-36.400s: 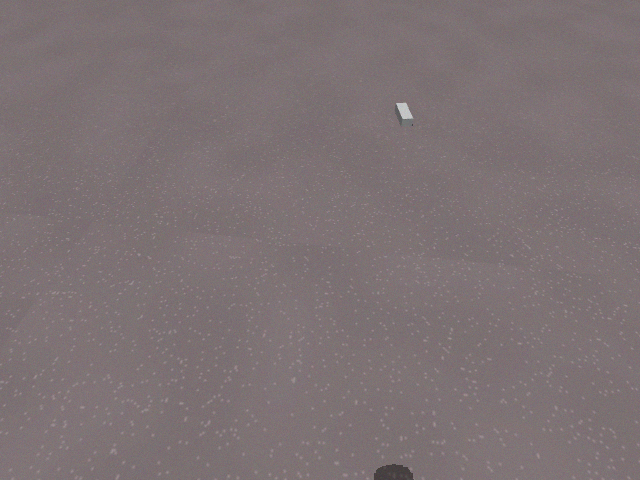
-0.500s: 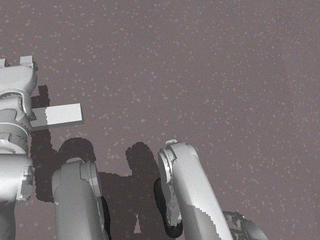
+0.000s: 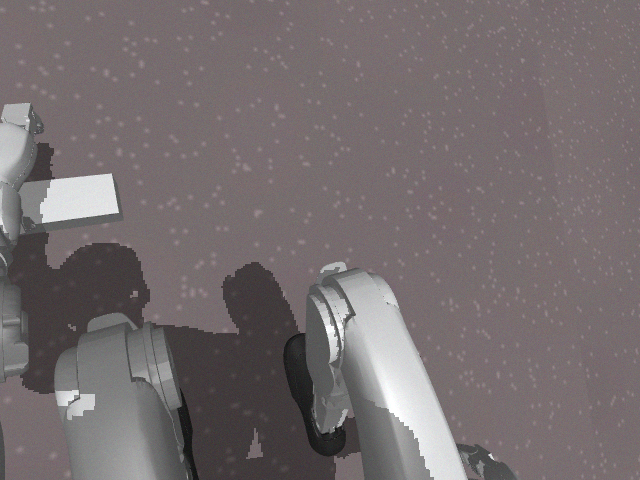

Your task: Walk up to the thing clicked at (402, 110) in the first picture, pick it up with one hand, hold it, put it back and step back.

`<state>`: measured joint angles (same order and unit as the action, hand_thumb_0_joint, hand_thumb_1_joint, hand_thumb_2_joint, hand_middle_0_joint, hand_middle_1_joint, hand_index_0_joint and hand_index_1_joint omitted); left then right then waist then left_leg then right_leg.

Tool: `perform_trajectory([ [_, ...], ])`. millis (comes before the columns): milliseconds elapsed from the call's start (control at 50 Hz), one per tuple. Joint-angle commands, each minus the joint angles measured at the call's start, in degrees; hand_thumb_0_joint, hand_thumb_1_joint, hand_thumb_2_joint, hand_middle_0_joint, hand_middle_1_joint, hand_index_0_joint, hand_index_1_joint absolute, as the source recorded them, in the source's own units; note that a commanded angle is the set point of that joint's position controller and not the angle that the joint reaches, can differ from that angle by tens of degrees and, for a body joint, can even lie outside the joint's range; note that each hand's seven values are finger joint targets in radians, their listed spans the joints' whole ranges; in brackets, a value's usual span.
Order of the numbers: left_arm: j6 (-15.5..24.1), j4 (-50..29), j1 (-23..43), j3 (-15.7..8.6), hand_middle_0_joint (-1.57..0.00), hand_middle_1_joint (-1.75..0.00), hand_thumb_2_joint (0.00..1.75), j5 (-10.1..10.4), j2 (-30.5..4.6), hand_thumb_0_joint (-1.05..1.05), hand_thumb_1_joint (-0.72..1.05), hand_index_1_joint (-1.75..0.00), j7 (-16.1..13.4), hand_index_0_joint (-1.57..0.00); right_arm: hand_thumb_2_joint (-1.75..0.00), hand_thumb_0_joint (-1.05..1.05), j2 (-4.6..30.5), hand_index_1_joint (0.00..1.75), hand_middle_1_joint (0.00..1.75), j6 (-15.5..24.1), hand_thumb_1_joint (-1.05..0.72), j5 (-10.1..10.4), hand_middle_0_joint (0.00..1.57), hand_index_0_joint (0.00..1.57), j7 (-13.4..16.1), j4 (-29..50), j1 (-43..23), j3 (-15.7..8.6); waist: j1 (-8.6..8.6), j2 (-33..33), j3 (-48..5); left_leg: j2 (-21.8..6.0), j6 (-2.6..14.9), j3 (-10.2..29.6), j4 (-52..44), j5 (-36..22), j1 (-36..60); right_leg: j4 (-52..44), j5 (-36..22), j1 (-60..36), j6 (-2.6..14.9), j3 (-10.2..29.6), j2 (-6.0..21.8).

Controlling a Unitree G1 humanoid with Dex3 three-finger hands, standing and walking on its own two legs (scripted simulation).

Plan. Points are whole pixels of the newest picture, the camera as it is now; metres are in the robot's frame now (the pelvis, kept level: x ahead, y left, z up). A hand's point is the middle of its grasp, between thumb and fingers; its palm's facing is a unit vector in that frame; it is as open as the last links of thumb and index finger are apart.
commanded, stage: home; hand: left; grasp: from above
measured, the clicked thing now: (53, 205) +0.50 +0.26 -0.30
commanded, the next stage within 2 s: none
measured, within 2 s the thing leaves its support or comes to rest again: neither
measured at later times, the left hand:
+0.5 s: hand out of the picture +0.40 +0.26 -0.01, palm faces -0.24 -0.70 -0.67, open 7.7 cm
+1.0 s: hand out of the picture +0.28 +0.23 +0.20, palm faces +0.18 -0.96 -0.23, open 7.4 cm
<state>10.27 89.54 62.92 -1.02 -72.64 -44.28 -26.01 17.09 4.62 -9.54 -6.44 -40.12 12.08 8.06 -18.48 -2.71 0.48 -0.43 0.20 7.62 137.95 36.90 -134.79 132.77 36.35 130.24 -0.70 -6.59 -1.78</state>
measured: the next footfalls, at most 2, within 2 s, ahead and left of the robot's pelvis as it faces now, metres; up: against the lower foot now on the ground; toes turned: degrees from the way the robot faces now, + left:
none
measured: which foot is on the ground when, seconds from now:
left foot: down 0.00-1.00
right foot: down 0.00-1.00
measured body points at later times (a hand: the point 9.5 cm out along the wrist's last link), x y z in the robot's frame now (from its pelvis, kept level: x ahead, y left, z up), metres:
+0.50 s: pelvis +0.02 +0.00 +0.12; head +0.21 +0.05 +0.53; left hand +0.41 +0.29 +0.03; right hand +0.15 -0.26 +0.00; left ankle +0.08 +0.12 -0.29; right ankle +0.11 -0.11 -0.29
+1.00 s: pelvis +0.05 +0.01 +0.30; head +0.15 +0.05 +0.74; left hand +0.27 +0.28 +0.22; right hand +0.26 -0.20 +0.22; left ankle +0.08 +0.12 -0.29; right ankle +0.11 -0.11 -0.29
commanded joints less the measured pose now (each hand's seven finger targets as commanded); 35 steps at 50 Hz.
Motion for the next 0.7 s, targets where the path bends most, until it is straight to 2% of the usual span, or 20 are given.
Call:
perform_trajectory([
  [0,-2.99,-12.50,22.62,-4.27,-0.26,-0.66,1.00,4.50,-12.38,0.00,0.00,-0.69,-4.07,-0.23,-0.89,0.00,15.58,0.30,0.30,1.61,-0.88,-0.27,0.20,0.20,-0.90,0.43,12.81,-5.38,0.44,31.60,-49.39,0.08,-0.17,-3.42,-15.26,-11.47,40.26,-10.94,-13.53,-18.40,3.57,-4.47,-1.12],
  [20,-4.07,-13.88,20.71,-5.73,-0.26,-0.65,1.01,6.25,-13.44,0.00,0.07,-0.67,-3.57,-0.24,-0.90,0.00,15.96,0.30,0.30,1.52,-0.89,0.16,0.20,0.20,-1.29,0.96,12.92,-5.85,1.38,31.58,-51.05,0.11,0.02,-3.63,-15.35,-13.40,40.55,-11.44,-14.92,-19.86,3.40,-4.28,-0.98],
  [60,-5.99,-16.03,17.56,-5.93,-0.25,-0.62,1.01,10.30,-11.31,0.00,0.18,-0.64,-1.75,-0.23,-0.90,0.00,15.16,0.30,0.30,1.19,-0.89,0.77,0.20,0.20,-2.17,1.00,13.51,-6.62,2.56,31.44,-53.36,0.15,0.11,-3.98,-16.42,-14.44,40.50,-12.21,-15.93,-23.02,3.45,-3.94,-1.08],
  [80,-6.97,-14.86,16.64,-5.41,-0.25,-0.60,1.01,12.44,-9.04,0.00,0.23,-0.62,-0.41,-0.23,-0.90,0.00,14.39,0.30,0.30,1.23,-0.89,0.96,0.20,0.20,-2.61,0.09,13.90,-6.94,2.26,29.46,-50.79,0.23,0.41,-4.15,-16.35,-13.48,39.06,-12.79,-15.47,-22.65,3.37,-3.74,-1.15],
  [120,-8.18,-21.72,14.05,-7.18,-0.24,-0.55,0.98,17.09,-10.54,0.00,0.32,-0.57,2.47,-0.23,-0.90,0.00,14.33,0.30,0.30,0.73,-0.89,2.31,0.20,0.20,-2.98,0.61,14.59,-7.83,4.74,28.66,-56.51,0.40,0.85,-5.01,-17.51,-14.91,39.73,-15.05,-16.72,-28.86,3.19,-2.86,-1.51],
  [180,-10.35,-27.67,5.72,-6.18,-0.24,-0.52,1.00,23.15,-5.46,0.00,0.48,-0.53,7.61,-0.23,-0.90,0.00,13.49,0.30,0.30,-0.82,-0.89,4.29,0.20,0.20,-3.39,0.51,14.60,-9.29,6.72,24.80,-56.68,0.62,1.37,-5.97,-19.86,-15.53,38.84,-18.41,-18.17,-33.51,2.90,-1.26,-1.65],
  [200,-10.65,-33.80,4.87,-7.47,-0.24,-0.49,1.00,25.18,-6.95,0.00,0.56,-0.50,9.22,-0.23,-0.90,0.00,13.50,0.30,0.30,-1.36,-0.89,5.15,0.20,0.20,-3.25,1.05,14.43,-10.11,7.54,23.75,-58.10,0.68,1.49,-5.81,-21.13,-15.84,40.01,-19.39,-18.33,-34.80,3.02,-0.78,-1.74],
  [220,-11.44,-35.80,0.53,-5.84,-0.23,-0.47,0.98,27.81,-2.84,0.00,0.59,-0.48,10.99,-0.22,-0.90,0.00,12.69,0.30,0.30,-1.90,-0.89,5.99,0.20,0.20,-3.09,1.93,13.83,-10.58,7.87,22.87,-57.52,0.82,1.62,-6.06,-22.52,-15.94,39.97,-21.13,-18.67,-36.44,2.93,-0.07,-1.59],
  [240,-12.30,-37.07,-4.71,-5.93,-0.23,-0.44,0.97,29.93,-0.75,0.00,0.65,-0.44,12.70,-0.22,-0.90,0.00,12.65,0.30,0.30,-2.31,-0.89,6.50,0.20,0.20,-2.88,2.65,13.17,-11.04,7.90,19.70,-55.38,0.88,1.74,-5.56,-23.96,-15.12,39.54,-22.35,-17.99,-36.55,2.92,0.00,-1.54],
  [280,-13.28,-43.29,-8.47,-7.28,-0.22,-0.40,0.98,34.15,0.12,0.00,0.80,-0.40,15.55,-0.22,-0.90,0.00,12.16,0.30,0.30,-3.39,-0.90,7.47,0.20,0.20,-2.23,3.88,11.61,-11.76,8.49,14.87,-50.63,0.72,2.02,-4.99,-25.93,-13.63,37.93,-25.15,-16.92,-36.64,2.93,0.67,-1.37],
  [300,-13.51,-45.76,-10.00,-6.26,-0.23,-0.39,1.00,36.06,2.17,0.00,0.88,-0.39,17.06,-0.22,-0.90,0.00,11.45,0.30,0.30,-3.77,-0.90,7.86,0.20,0.20,-1.83,4.30,10.94,-11.77,8.36,13.77,-49.43,0.74,2.04,-4.75,-27.19,-12.42,37.66,-26.61,-15.78,-37.48,3.04,0.88,-1.32],
  [340,-13.91,-54.92,-13.03,-6.44,-0.21,-0.33,0.95,39.47,3.02,0.00,0.92,-0.34,19.32,-0.21,-0.90,0.00,10.20,0.30,0.30,-4.09,-0.90,8.52,0.20,0.20,-0.96,6.45,9.08,-12.35,10.20,12.81,-51.32,0.37,2.20,-4.56,-29.87,-11.30,40.75,-29.25,-14.52,-40.52,2.86,1.67,-1.18],
  [360,-14.36,-55.15,-16.19,-6.46,-0.20,-0.31,0.92,41.20,4.63,0.00,0.91,-0.31,19.95,-0.20,-0.90,0.00,9.87,0.30,0.30,-4.18,-0.90,8.82,0.20,0.20,-0.60,7.11,8.13,-12.52,10.23,11.41,-50.29,0.32,2.16,-4.34,-31.03,-10.85,41.44,-30.39,-14.01,-41.66,2.83,1.80,-1.01],
  [380,-14.88,-55.24,-20.05,-4.33,-0.20,-0.30,0.90,43.12,8.50,0.00,0.90,-0.30,20.82,-0.20,-0.90,0.00,9.06,0.30,0.30,-4.15,-0.90,9.13,0.20,0.20,-0.32,7.71,7.09,-12.32,10.01,9.94,-48.31,0.26,2.21,-4.06,-32.71,-9.83,41.62,-31.49,-13.16,-42.22,2.64,1.82,-0.98],
  [400,-15.06,-57.14,-21.04,-3.40,-0.20,-0.30,0.90,44.92,10.35,0.00,0.90,-0.30,21.45,-0.20,-0.90,0.00,9.00,0.30,0.30,-4.08,-0.90,9.20,0.20,0.20,0.09,7.98,6.40,-12.37,9.65,9.63,-45.54,0.13,2.02,-3.34,-34.45,-8.49,42.54,-32.58,-11.88,-41.14,2.78,1.75,-0.77],
  [420,-15.10,-62.02,-19.65,-4.76,-0.20,-0.30,0.90,46.65,8.75,0.00,0.90,-0.30,21.49,-0.20,-0.90,0.00,9.03,0.30,0.30,-3.93,-0.90,9.49,0.20,0.20,0.78,8.47,5.79,-12.69,10.57,10.56,-45.76,0.02,1.97,-3.70,-35.57,-7.76,44.89,-34.43,-10.97,-41.98,2.83,2.17,-0.71],
  [500,-15.98,-65.31,-25.23,-3.15,-0.20,-0.30,0.90,52.53,12.94,0.00,0.90,-0.30,21.76,-0.20,-0.90,0.00,8.32,0.30,0.30,-2.71,-0.90,10.06,0.20,0.20,2.88,9.93,2.36,-12.55,10.88,10.61,-41.58,-0.13,1.62,-2.78,-41.85,-2.54,50.78,-39.28,-6.33,-42.97,2.84,2.52,-0.46],
  [560,-17.08,-70.29,-30.42,-4.27,-0.20,-0.31,0.91,57.05,13.49,0.00,0.90,-0.31,21.16,-0.20,-0.90,0.00,8.15,0.30,0.30,-1.55,-0.90,10.62,0.20,0.20,4.80,11.22,0.44,-12.39,12.58,11.90,-42.27,-0.12,1.27,-2.63,-46.85,-1.99,56.49,-42.91,-5.82,-47.36,2.80,3.19,-0.12],
  [580,-17.93,-69.41,-34.09,-3.23,-0.20,-0.31,0.91,58.24,15.70,0.00,0.90,-0.31,21.05,-0.20,-0.90,0.00,7.78,0.30,0.30,-1.27,-0.90,10.77,0.20,0.20,5.42,11.30,-0.49,-12.08,12.18,11.47,-40.43,-0.07,1.08,-2.45,-48.60,-2.24,57.75,-44.26,-5.77,-48.08,2.75,3.33,0.07],
  [680,-21.20,-75.78,-40.08,-3.85,-0.20,-0.31,0.91,65.84,17.42,0.00,0.90,-0.31,20.13,-0.20,-0.90,0.00,6.79,0.30,0.30,-0.02,-0.90,11.47,0.20,0.20,8.09,13.19,-3.48,-11.22,12.44,10.37,-37.89,-0.07,1.16,-2.19,-55.61,-1.52,65.06,-51.07,-4.95,-54.58,2.49,4.16,0.26],
])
